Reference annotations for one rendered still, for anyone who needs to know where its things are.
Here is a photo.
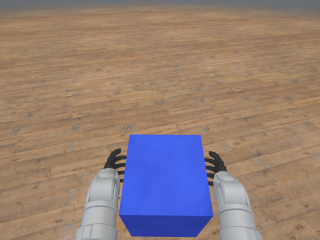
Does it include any robot left hand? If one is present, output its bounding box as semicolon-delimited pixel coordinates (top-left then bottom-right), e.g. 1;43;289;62
103;148;127;183

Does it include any right robot forearm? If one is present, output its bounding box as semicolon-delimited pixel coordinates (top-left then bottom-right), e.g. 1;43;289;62
213;171;263;240

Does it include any left robot forearm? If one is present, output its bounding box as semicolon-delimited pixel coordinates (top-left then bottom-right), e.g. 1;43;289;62
74;168;120;240

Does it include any robot right hand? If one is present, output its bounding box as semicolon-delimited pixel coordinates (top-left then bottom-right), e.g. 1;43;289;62
204;151;227;186

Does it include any carton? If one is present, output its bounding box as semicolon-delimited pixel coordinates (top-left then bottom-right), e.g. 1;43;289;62
119;134;214;237

